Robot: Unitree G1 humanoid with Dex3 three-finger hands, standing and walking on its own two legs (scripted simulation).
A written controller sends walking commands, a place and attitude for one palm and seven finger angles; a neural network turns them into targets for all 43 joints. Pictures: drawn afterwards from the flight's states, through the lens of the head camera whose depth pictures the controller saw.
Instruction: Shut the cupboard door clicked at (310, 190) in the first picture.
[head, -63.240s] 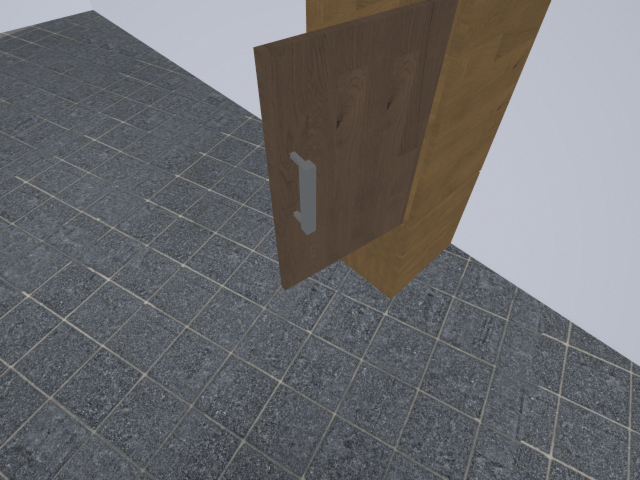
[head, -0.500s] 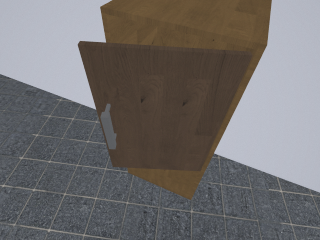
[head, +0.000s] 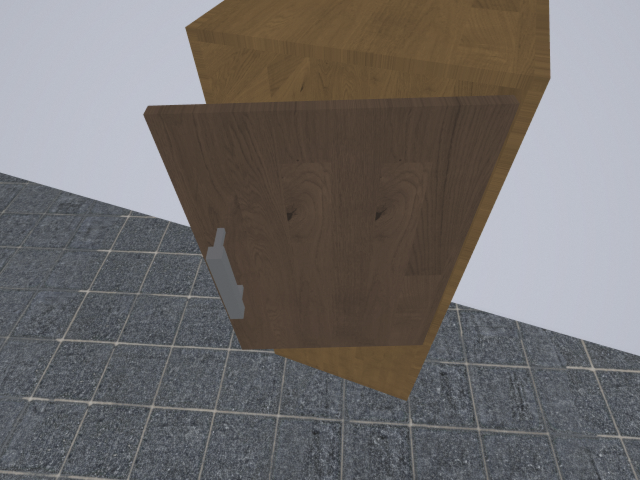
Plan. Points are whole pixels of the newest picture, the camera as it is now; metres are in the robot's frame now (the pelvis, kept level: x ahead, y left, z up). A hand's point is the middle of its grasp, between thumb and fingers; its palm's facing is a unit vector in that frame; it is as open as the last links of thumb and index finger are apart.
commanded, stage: come to a stop and stand still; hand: left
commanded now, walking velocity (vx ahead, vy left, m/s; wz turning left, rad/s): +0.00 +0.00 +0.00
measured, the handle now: (229, 275) +0.40 +0.17 -0.02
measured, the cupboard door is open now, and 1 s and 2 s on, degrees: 21 21 21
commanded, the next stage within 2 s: look again from close up in 0.96 s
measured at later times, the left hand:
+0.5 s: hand out of the picture +0.03 +0.13 -0.17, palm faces +0.00 -0.97 -0.23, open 7.3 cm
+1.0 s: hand out of the picture +0.02 +0.10 -0.17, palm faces +0.03 -0.98 -0.21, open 7.3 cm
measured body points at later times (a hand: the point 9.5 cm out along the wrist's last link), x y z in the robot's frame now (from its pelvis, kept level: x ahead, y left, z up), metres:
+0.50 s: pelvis +0.01 -0.05 +0.00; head +0.05 -0.06 +0.45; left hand +0.03 +0.18 -0.15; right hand +0.03 -0.27 -0.16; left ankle -0.04 +0.05 -0.74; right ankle -0.01 -0.16 -0.74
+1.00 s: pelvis +0.01 -0.08 +0.01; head +0.04 -0.08 +0.45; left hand +0.02 +0.15 -0.15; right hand +0.03 -0.30 -0.16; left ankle -0.04 +0.05 -0.74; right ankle -0.01 -0.16 -0.74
